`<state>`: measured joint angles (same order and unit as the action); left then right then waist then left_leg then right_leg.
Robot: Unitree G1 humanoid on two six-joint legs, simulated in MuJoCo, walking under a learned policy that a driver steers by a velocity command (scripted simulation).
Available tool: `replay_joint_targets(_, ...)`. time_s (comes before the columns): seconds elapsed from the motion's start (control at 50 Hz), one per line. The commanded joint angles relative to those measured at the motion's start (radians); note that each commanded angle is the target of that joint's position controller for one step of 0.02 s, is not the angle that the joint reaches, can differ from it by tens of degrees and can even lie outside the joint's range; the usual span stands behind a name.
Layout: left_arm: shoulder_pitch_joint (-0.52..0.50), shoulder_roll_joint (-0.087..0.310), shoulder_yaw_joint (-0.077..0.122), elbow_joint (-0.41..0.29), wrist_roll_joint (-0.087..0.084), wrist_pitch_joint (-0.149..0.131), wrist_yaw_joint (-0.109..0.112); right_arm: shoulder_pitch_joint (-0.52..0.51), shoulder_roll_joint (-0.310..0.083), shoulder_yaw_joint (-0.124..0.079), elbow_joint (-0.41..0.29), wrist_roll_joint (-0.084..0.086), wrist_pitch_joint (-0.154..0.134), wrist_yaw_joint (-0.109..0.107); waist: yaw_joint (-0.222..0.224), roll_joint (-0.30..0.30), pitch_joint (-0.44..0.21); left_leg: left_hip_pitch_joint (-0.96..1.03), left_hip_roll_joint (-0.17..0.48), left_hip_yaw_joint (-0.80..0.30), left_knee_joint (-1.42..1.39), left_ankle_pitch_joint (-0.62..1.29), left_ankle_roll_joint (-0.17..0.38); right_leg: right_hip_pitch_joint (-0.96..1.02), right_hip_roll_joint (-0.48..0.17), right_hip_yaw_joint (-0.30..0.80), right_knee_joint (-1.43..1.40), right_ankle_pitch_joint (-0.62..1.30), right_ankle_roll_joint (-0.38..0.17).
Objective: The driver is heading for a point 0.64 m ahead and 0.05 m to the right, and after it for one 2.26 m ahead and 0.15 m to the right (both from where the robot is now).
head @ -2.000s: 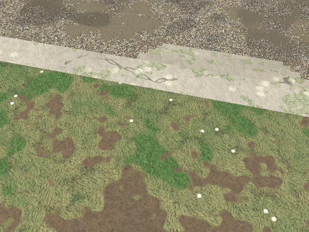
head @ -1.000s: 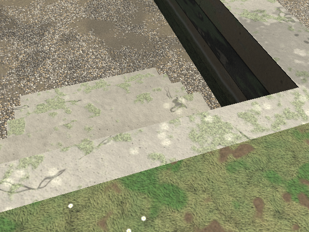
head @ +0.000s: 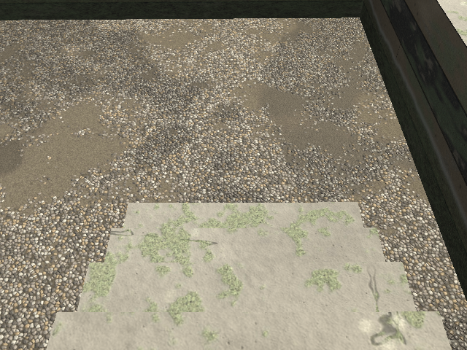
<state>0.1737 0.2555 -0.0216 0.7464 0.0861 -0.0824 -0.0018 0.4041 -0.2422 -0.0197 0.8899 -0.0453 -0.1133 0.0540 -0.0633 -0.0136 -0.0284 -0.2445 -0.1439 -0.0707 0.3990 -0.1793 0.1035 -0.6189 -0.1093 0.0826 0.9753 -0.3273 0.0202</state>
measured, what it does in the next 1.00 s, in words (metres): walks ahead: right foot, then left foot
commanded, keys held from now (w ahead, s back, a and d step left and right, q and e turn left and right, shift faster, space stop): w+q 0.04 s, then w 0.64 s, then w+e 0.32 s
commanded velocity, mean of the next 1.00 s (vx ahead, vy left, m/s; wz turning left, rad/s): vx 0.50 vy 0.00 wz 0.07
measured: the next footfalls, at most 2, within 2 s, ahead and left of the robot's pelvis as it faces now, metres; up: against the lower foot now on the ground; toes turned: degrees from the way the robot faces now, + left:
right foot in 0.20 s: +0.27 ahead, -0.13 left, +0.00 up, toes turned +5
left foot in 0.68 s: +0.37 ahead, +0.10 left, +0.00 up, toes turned +12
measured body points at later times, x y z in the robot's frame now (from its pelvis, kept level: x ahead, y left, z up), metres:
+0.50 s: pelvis +0.25 -0.04 +0.00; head +0.26 -0.05 +0.45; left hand +0.16 +0.18 -0.13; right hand +0.45 -0.24 -0.11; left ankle +0.34 +0.13 -0.67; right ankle +0.23 -0.13 -0.74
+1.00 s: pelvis +0.48 +0.01 -0.11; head +0.48 +0.00 +0.34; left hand +0.63 +0.24 -0.22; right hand +0.42 -0.19 -0.26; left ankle +0.33 +0.10 -0.74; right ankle +0.59 -0.08 -0.84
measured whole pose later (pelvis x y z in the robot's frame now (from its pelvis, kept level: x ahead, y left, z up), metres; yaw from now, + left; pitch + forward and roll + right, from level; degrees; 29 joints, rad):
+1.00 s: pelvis +0.48 +0.01 -0.11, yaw +2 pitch +1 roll +4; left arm 0.17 0.22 0.00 0.81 0.11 -0.06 -0.08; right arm 0.54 -0.15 0.06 0.93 -0.09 -0.12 0.01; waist -0.08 -0.04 -0.03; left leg -0.29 0.01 0.18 1.16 -0.89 0.02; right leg -0.50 -0.05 -0.03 0.59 0.28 -0.04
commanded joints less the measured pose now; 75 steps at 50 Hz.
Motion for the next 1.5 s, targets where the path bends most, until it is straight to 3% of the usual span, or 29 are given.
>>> replay_joint_targets(0.02,0.014,0.017,-0.016,-0.043,-0.012,0.021,-0.004,-0.108,-0.172,-0.043,-0.117,-0.01,-0.028,0.02,0.047,0.037,0.043,-0.276,0.207,-0.201,-0.201,0.079,0.168,0.212,0.032,-0.089,-0.213,0.16,0.028)
replay_joint_targets(0.18,0.046,0.14,0.015,0.006,-0.036,-0.028,-0.008,-0.064,-0.174,-0.052,-0.137,-0.027,0.0,0.035,0.094,0.05,-0.027,-0.154,0.219,-0.274,0.151,0.369,0.077,0.45,0.11,-0.131,-0.395,0.318,-0.07)
replay_joint_targets(0.22,0.439,0.238,0.042,0.1,-0.041,-0.044,-0.018,0.138,0.013,-0.002,-0.124,-0.054,-0.03,0.035,0.131,-0.302,-0.365,-0.482,-0.045,-0.08,0.789,-0.454,-0.094,1.061,-0.266,0.419,-0.5,0.724,-0.485)
replay_joint_targets(0.32,0.125,-0.002,-0.005,0.047,-0.035,-0.029,-0.003,-0.101,-0.075,0.006,-0.151,-0.073,0.023,-0.027,0.074,-0.018,-0.041,-0.58,0.209,-0.097,0.895,-0.103,-0.1,0.478,-0.168,0.319,-0.762,0.063,-0.323)
replay_joint_targets(0.34,0.165,0.092,0.042,0.061,-0.095,-0.015,-0.008,-0.091,-0.133,-0.038,-0.158,0.05,0.073,-0.047,0.046,0.049,0.014,-0.421,0.178,-0.076,0.758,-0.115,-0.095,0.377,-0.146,0.215,-0.733,0.318,-0.248)
replay_joint_targets(0.36,0.196,0.132,0.052,0.078,-0.099,-0.017,-0.012,-0.092,-0.109,-0.032,-0.155,0.052,0.105,-0.056,0.037,0.008,0.018,-0.384,0.161,-0.046,0.715,-0.118,-0.093,0.359,-0.126,0.152,-0.729,0.478,-0.24)
replay_joint_targets(0.38,0.157,0.032,0.019,0.066,-0.012,-0.052,-0.016,-0.118,-0.045,0.013,-0.165,-0.064,0.07,-0.017,0.063,-0.105,-0.06,-0.474,0.22,-0.037,0.746,-0.12,-0.124,0.435,-0.119,0.143,-0.789,0.294,-0.305)
replay_joint_targets(0.4,0.211,0.035,0.03,0.08,-0.007,-0.056,-0.011,-0.118,-0.042,0.008,-0.159,-0.086,0.06,-0.005,0.102,-0.046,-0.021,-0.54,0.218,-0.051,0.669,-0.077,-0.136,0.483,-0.118,0.163,-0.8,0.213,-0.321)
replay_joint_targets(0.52,0.334,0.049,0.034,0.154,0.023,-0.037,-0.041,-0.138,-0.048,0.01,-0.135,-0.067,0.056,0.041,0.104,-0.065,0.021,-0.403,0.227,0.07,0.65,0.234,-0.105,0.289,-0.064,0.019,-0.67,0.278,-0.296)
replay_joint_targets(0.54,0.336,0.153,0.079,0.142,-0.12,-0.016,-0.029,-0.209,-0.092,-0.035,-0.15,0.055,0.108,-0.013,0.066,-0.03,0.032,-0.344,0.209,0.1,0.587,0.237,-0.075,0.316,-0.097,0.049,-0.669,0.456,-0.251)
replay_joint_targets(0.56,0.343,0.159,0.078,0.138,-0.119,-0.002,-0.025,-0.229,-0.093,-0.032,-0.153,0.05,0.131,-0.035,0.081,-0.045,0.046,-0.337,0.203,0.112,0.58,0.207,-0.066,0.344,-0.091,0.031,-0.639,0.534,-0.233)
replay_joint_targets(0.62,0.359,0.128,0.083,0.14,-0.086,0.025,0.0,-0.195,-0.061,-0.036,-0.118,0.011,0.139,-0.05,0.076,-0.104,0.054,-0.234,0.16,0.166,0.514,0.076,-0.038,0.403,-0.072,-0.038,-0.502,0.694,-0.206)
replay_joint_targets(0.64,0.242,0.02,0.033,0.095,0.055,-0.038,-0.037,0.002,-0.037,-0.019,-0.108,-0.108,0.064,-0.02,-0.003,-0.129,0.018,-0.034,0.162,0.158,0.55,-0.015,-0.046,0.229,-0.074,-0.022,-0.387,0.61,-0.225)
replay_joint_targets(0.68,-0.021,0.156,0.08,0.002,0.02,-0.052,-0.063,0.516,-0.121,-0.09,0.071,-0.072,0.017,-0.019,-0.285,0.159,-0.07,0.412,0.067,0.248,0.407,-0.086,-0.023,-0.145,0.125,-0.13,0.316,0.307,-0.22)
replay_joint_targets(0.72,0.225,-0.084,0.035,-0.002,-0.014,-0.048,-0.08,0.326,-0.15,-0.039,-0.006,-0.042,-0.019,0.009,-0.012,0.13,-0.098,0.327,0.472,-0.417,0.095,0.382,0.299,-0.305,0.263,0.13,0.593,-0.24,-0.205)
replay_joint_targets(0.76,0.152,0.067,0.058,-0.004,0.001,0.001,-0.032,0.042,0.008,0.005,-0.038,-0.01,-0.028,0.018,0.049,0.033,0.074,0.035,0.607,-0.563,0.103,0.004,0.332,-0.571,0.08,0.156,0.596,-0.079,-0.114)
replay_joint_targets(0.8,0.189,0.083,0.091,0.05,-0.054,0.06,0.037,0.043,-0.182,-0.065,-0.009,0.027,0.005,-0.045,0.097,0.039,0.118,-0.123,0.537,-0.349,0.128,0.218,0.188,-0.231,0.085,0.073,0.309,0.036,-0.058)
replay_joint_targets(0.82,0.113,0.098,0.108,0.038,-0.063,0.074,0.035,-0.003,-0.117,-0.048,-0.015,0.018,-0.007,-0.055,0.112,-0.005,0.154,-0.236,0.441,-0.214,0.194,-0.016,0.097,-0.157,0.08,0.095,0.139,0.261,-0.066)
replay_joint_targets(0.84,0.232,-0.139,-0.027,0.092,0.102,0.026,-0.035,-0.171,0.214,0.079,-0.124,-0.096,-0.03,-0.068,0.122,0.077,0.053,-0.413,0.306,-0.013,0.232,-0.135,0.071,-0.045,-0.016,0.061,0.015,0.639,-0.082)
replay_joint_targets(0.92,0.064,-0.001,0.042,0.055,0.009,-0.009,-0.098,0.096,-0.003,0.049,-0.022,-0.079,-0.028,-0.065,0.053,0.027,0.116,-0.679,0.252,0.168,0.335,-0.473,0.019,0.438,0.099,-0.18,-0.172,0.81,-0.034)
replay_joint_targets(1.02,0.082,0.051,0.047,0.052,0.017,0.026,-0.05,0.145,-0.137,0.033,0.055,-0.027,0.019,-0.017,0.064,0.014,0.168,-0.118,0.414,-0.076,0.597,-0.215,0.059,0.362,0.033,-0.121,-0.666,0.537,-0.1)
replay_joint_targets(1.08,0.597,0.261,0.136,0.22,0.0,0.02,-0.045,0.24,0.039,0.067,0.055,-0.068,0.026,0.058,0.192,-0.263,-0.304,-0.64,0.129,0.115,1.645,-0.612,-0.137,1.305,-0.133,0.141,-0.292,1.261,-0.473)
replay_joint_targets(1.12,0.489,0.213,0.137,0.194,-0.001,-0.01,-0.052,-0.141,-0.071,0.039,-0.159,0.008,-0.025,0.031,0.27,-0.067,-0.06,-1.122,0.145,-0.014,1.552,-0.515,-0.172,1.167,-0.244,0.421,-0.429,0.591,-0.469)
replay_joint_targets(1.18,0.133,-0.059,0.021,0.116,0.005,-0.018,-0.058,-0.083,-0.058,0.039,-0.066,-0.054,0.016,-0.042,0.055,0.074,0.154,-0.657,0.351,-0.085,0.697,0.081,-0.102,0.227,-0.179,0.267,-0.616,0.292,-0.426)
replay_joint_targets(1.24,0.214,0.03,0.028,0.149,-0.005,-0.03,-0.064,0.004,0.072,0.082,-0.038,-0.083,0.058,-0.002,0.013,0.008,0.061,-0.212,0.247,0.078,0.762,0.273,-0.106,-0.161,0.028,0.18,-0.474,0.194,-0.373)
replay_joint_targets(1.3,0.374,-0.051,0.002,0.184,-0.013,-0.06,0.004,-0.243,-0.008,0.079,-0.098,-0.071,0.041,-0.01,0.185,0.084,0.015,-0.436,0.262,-0.025,0.198,0.781,-0.129,0.144,0.104,0.171,-0.194,-0.038,-0.272)
replay_joint_targets(1.42,0.303,0.092,0.011,0.113,-0.014,-0.024,-0.046,-0.18,-0.052,0.055,-0.157,-0.056,0.069,-0.004,0.063,-0.015,0.144,0.028,0.181,0.058,-0.038,0.347,-0.112,-0.012,0.095,0.368,0.003,-0.201,-0.269)
replay_joint_targets(1.46,0.296,0.116,0.014,0.109,-0.017,-0.005,-0.079,0.028,-0.173,-0.006,-0.049,-0.017,0.049,-0.007,-0.001,0.034,0.085,0.206,0.221,0.083,-0.227,0.472,-0.044,0.12,0.13,0.34,0.318,-0.019,-0.217)
replay_joint_targets(1.5,0.67,-0.101,-0.006,0.206,-0.024,-0.024,-0.137,0.312,-0.307,-0.067,0.03,-0.061,0.029,0.033,0.078,0.276,-0.241,0.869,0.495,-0.108,0.378,1.326,0.288,-0.455,0.283,0.064,1.145,-0.492,-0.063)
Velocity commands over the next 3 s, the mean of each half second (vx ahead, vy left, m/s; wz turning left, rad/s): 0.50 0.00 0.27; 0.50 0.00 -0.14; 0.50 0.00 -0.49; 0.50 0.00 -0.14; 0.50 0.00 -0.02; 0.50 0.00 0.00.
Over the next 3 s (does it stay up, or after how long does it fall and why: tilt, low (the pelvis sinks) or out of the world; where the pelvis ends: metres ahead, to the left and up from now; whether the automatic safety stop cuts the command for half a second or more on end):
stays up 1.58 -0.12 -0.78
